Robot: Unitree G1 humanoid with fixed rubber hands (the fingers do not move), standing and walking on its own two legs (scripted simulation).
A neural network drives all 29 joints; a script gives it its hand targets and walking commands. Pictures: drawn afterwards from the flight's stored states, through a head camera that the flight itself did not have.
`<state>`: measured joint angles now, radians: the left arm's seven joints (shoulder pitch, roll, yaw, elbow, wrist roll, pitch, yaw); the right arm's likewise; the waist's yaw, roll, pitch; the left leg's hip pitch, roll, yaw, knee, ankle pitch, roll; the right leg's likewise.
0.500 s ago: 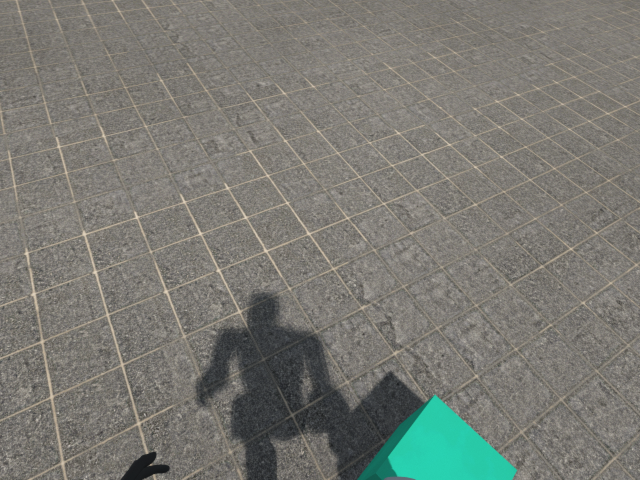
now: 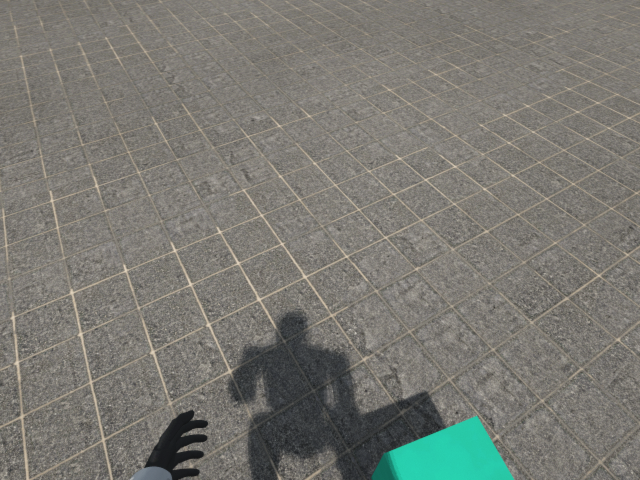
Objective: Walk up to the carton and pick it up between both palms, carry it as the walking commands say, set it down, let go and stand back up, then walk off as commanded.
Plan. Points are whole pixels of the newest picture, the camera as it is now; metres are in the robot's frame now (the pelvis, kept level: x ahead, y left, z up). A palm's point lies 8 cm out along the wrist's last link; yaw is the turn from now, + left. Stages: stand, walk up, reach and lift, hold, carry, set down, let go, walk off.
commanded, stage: walk off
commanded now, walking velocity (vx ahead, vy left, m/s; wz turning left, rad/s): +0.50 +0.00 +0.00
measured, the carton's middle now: out of the picture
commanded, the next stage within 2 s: stand in 0.46 s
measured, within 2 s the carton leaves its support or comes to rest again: rests again in 0.92 s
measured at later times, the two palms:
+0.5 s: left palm out of the picture +0.10 +0.18 -0.12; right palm (427, 292) +0.44 -0.20 -0.12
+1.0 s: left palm (174, 310) +0.43 +0.26 -0.14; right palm (422, 377) +0.29 -0.16 -0.13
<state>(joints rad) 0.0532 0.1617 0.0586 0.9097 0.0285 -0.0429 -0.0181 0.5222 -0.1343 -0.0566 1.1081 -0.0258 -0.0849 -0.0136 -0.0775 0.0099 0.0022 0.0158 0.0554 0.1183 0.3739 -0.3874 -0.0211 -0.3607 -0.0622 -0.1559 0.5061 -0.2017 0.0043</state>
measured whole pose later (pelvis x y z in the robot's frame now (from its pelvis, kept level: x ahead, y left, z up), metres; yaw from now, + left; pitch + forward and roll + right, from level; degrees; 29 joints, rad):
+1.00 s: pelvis +0.36 +0.04 +0.01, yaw -1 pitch -1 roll +0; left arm 0.16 0.16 0.03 1.07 0.01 0.05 0.03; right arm 0.41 -0.11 0.00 1.13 -0.02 -0.04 -0.03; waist -0.04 -0.03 0.02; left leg -0.19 -0.05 0.15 0.35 -0.16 0.10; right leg -0.28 -0.07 -0.04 0.62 -0.35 0.03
